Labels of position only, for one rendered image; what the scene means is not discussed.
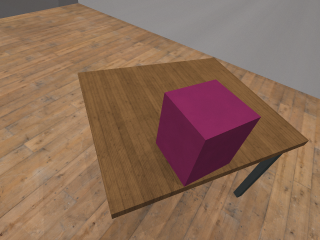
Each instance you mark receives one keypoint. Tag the carton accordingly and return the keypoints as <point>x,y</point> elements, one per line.
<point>201,128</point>

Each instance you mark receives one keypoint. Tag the table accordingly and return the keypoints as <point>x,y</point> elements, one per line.
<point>124,107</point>

